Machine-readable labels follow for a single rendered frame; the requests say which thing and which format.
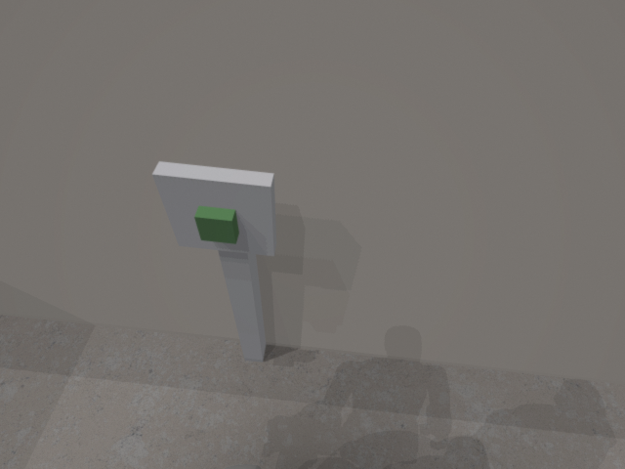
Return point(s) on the panel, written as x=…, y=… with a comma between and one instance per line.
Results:
x=184, y=187

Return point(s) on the button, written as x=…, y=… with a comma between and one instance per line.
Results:
x=217, y=224

